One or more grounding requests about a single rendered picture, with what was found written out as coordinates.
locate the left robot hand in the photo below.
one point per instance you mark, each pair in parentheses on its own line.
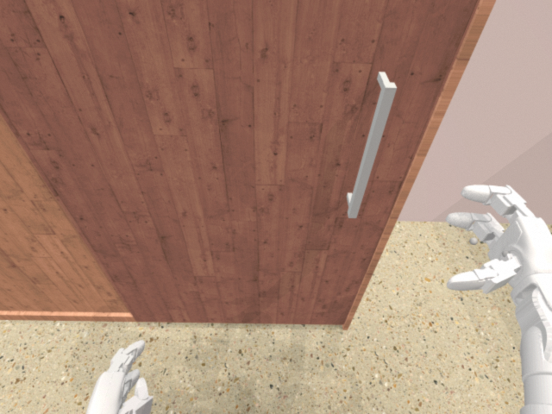
(113,386)

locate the robot right forearm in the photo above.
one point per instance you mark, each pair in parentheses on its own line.
(533,299)

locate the right robot hand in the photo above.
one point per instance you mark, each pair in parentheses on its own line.
(528,240)

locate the handle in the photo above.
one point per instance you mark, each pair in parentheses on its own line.
(381,114)

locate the wardrobe door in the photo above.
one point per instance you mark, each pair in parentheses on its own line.
(45,264)
(204,149)

